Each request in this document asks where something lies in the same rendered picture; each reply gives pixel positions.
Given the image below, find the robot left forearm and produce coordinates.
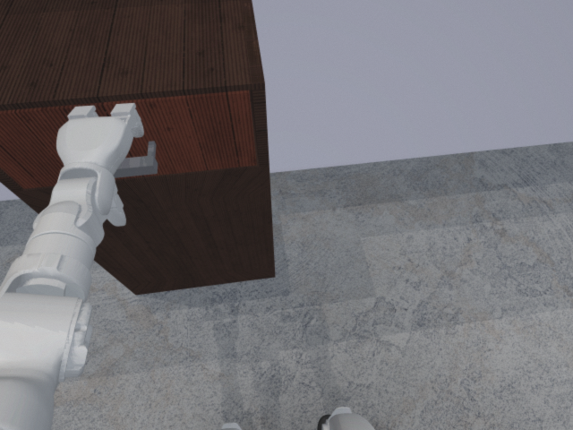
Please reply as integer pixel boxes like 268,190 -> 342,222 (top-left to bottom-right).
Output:
0,162 -> 115,302

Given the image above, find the cabinet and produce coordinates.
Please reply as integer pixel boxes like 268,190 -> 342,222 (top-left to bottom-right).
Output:
0,0 -> 275,295

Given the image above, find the left robot hand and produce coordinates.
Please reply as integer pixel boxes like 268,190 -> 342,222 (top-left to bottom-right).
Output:
56,103 -> 144,227

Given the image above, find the drawer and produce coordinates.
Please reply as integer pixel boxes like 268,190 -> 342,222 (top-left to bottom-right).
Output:
0,90 -> 257,189

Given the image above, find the robot right shin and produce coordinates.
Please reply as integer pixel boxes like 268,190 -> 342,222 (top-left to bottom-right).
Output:
329,407 -> 352,419

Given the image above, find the handle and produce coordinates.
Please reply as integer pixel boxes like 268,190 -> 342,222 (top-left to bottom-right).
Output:
114,141 -> 158,178

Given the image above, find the left robot upper arm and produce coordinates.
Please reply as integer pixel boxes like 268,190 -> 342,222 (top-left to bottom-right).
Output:
0,292 -> 93,430

